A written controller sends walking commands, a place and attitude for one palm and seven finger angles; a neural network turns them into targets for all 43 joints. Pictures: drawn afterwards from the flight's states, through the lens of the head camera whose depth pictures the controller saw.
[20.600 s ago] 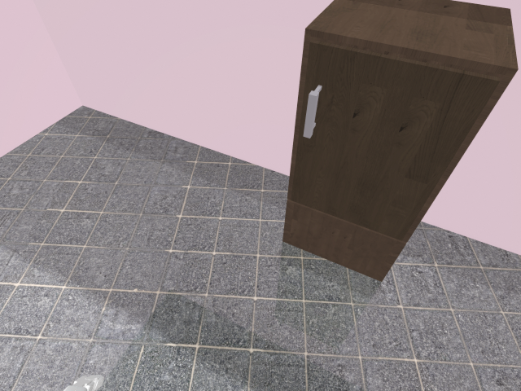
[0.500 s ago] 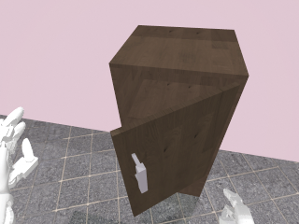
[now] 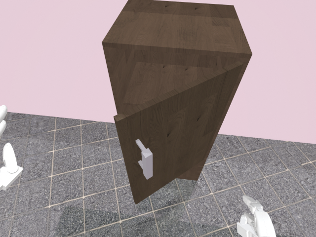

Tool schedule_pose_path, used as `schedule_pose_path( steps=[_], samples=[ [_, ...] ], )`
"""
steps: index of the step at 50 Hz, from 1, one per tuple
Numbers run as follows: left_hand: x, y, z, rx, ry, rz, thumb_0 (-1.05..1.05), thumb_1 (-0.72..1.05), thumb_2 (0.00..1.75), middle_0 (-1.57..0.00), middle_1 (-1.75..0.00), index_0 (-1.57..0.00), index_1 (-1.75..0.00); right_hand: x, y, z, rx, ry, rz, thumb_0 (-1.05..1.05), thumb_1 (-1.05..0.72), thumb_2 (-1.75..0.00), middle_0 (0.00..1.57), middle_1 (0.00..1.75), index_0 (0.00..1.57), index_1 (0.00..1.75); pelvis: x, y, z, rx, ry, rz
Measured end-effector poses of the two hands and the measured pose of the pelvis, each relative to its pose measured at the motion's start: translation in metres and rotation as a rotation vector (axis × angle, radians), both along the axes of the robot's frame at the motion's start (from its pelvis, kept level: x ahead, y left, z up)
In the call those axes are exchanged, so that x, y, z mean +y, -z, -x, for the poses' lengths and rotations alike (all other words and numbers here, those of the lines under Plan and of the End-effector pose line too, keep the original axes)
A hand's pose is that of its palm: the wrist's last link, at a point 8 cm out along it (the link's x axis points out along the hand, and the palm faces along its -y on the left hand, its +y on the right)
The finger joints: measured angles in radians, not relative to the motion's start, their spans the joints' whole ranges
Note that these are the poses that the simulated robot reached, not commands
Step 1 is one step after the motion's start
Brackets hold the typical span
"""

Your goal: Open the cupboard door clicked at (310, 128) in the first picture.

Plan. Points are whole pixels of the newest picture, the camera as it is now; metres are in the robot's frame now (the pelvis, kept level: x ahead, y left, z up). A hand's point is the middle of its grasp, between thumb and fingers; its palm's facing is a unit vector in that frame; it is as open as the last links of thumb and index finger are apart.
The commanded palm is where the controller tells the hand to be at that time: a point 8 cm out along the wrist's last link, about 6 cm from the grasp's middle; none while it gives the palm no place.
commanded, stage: step back with the hand held close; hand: left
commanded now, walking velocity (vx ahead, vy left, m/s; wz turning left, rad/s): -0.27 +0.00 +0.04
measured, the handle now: (143, 159) +0.33 +0.06 -0.02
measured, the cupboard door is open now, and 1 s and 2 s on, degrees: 40 40 40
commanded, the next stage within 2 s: stop stepping back and stand still in 0.62 s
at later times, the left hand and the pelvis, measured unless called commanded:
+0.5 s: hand out of the picture +0.09 +0.30 +0.16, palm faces +0.54 -0.73 -0.41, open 7.4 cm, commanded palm +0.01 +0.33 +0.18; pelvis -0.09 +0.02 -0.02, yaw +7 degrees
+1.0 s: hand out of the picture +0.00 +0.27 +0.16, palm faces +0.38 -0.81 -0.45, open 7.4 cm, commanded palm -0.04 +0.30 +0.18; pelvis -0.19 +0.01 -0.01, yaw -3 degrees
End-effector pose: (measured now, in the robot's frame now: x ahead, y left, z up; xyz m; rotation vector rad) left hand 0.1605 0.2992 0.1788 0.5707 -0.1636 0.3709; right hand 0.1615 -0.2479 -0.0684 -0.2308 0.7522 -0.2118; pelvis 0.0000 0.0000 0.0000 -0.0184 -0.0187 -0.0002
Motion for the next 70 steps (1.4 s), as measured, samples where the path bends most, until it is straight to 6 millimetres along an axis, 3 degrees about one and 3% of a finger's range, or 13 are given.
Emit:
schedule_pose_path(
  steps=[11,18,25,30,36,40,45,50,55,58,63,66,70],
  samples=[
    [0.015,0.003,0.051,-0.087,-0.055,-0.042,0.02,0.89,0.90,-0.21,-0.30,-0.22,-0.30,0.024,0.014,0.037,-0.011,-0.072,0.002,0.01,-0.90,-0.90,0.20,0.30,0.20,0.30,0.007,0.013,0.038,-0.017,-0.062,0.011],
    [0.018,0.001,0.097,-0.138,-0.119,-0.045,0.02,0.89,0.90,-0.21,-0.30,-0.21,-0.30,0.032,0.026,0.047,0.006,-0.140,-0.011,0.01,-0.90,-0.90,0.20,0.30,0.20,0.30,0.005,0.020,0.060,-0.022,-0.108,0.003],
    [0.034,0.007,0.121,-0.178,-0.096,-0.001,0.02,0.89,0.90,-0.21,-0.30,-0.21,-0.30,0.044,0.016,0.064,0.006,-0.155,0.040,0.01,-0.90,-0.90,0.20,0.30,0.20,0.30,0.020,0.021,0.090,-0.013,-0.117,0.013],
    [0.048,-0.005,0.138,-0.189,-0.103,-0.016,0.02,0.89,0.90,-0.21,-0.30,-0.21,-0.30,0.059,0.002,0.084,-0.030,-0.146,0.008,0.01,-0.90,-0.90,0.20,0.30,0.20,0.30,0.023,0.010,0.112,-0.001,-0.092,0.056],
    [0.033,-0.013,0.150,-0.232,-0.037,0.062,0.02,0.89,0.90,-0.21,-0.30,-0.21,-0.30,0.068,-0.009,0.116,-0.038,-0.154,-0.019,0.01,-0.90,-0.90,0.20,0.30,0.20,0.30,0.020,-0.001,0.140,0.050,-0.035,0.078],
    [0.017,-0.011,0.158,-0.199,0.040,0.056,0.02,0.89,0.90,-0.21,-0.30,-0.21,-0.30,0.063,-0.008,0.143,-0.050,-0.146,-0.037,0.01,-0.90,-0.90,0.21,0.30,0.20,0.30,0.011,0.001,0.164,0.081,-0.022,0.066],
    [-0.004,-0.006,0.185,-0.108,0.129,-0.033,0.02,0.89,0.90,-0.21,-0.30,-0.21,-0.30,0.039,0.010,0.187,-0.024,-0.106,-0.041,0.01,-0.90,-0.90,0.21,0.30,0.21,0.30,0.005,0.013,0.196,0.055,0.025,0.029],
    [0.006,-0.003,0.202,-0.131,0.085,-0.008,0.02,0.88,0.90,-0.22,-0.30,-0.22,-0.30,0.013,0.017,0.239,0.040,0.008,0.006,0.01,-0.90,-0.90,0.21,0.30,0.20,0.30,0.010,0.014,0.195,0.016,0.058,0.012],
    [0.014,0.004,0.198,-0.181,0.022,0.081,0.02,0.89,0.90,-0.21,-0.30,-0.22,-0.30,-0.001,0.016,0.275,0.023,0.078,0.037,0.01,-0.91,-0.90,0.20,0.30,0.20,0.30,0.011,0.013,0.219,-0.024,0.048,-0.015],
    [0.002,-0.003,0.207,-0.168,0.055,0.069,0.02,0.89,0.90,-0.21,-0.30,-0.21,-0.30,0.001,0.008,0.291,-0.013,0.088,0.017,0.01,-0.91,-0.90,0.20,0.30,0.20,0.30,0.006,0.007,0.234,-0.027,0.045,-0.012],
    [-0.020,-0.013,0.248,-0.111,0.123,-0.030,0.02,0.89,0.90,-0.21,-0.30,-0.21,-0.30,0.001,0.012,0.309,-0.015,0.068,-0.022,0.01,-0.90,-0.90,0.20,0.30,0.20,0.30,-0.002,0.006,0.257,-0.018,0.047,-0.018],
    [-0.016,-0.016,0.265,-0.120,0.092,-0.035,0.02,0.89,0.90,-0.21,-0.30,-0.22,-0.30,0.001,0.015,0.319,0.033,0.051,-0.023,0.01,-0.90,-0.90,0.20,0.30,0.20,0.30,-0.002,0.000,0.262,-0.005,0.066,-0.033],
    [0.001,-0.012,0.269,-0.134,-0.006,0.006,0.01,0.88,0.90,-0.21,-0.30,-0.22,-0.30,0.000,0.016,0.327,0.056,0.044,-0.014,0.01,-0.90,-0.90,0.20,0.30,0.20,0.30,0.000,-0.005,0.265,0.009,0.044,-0.046]
  ],
)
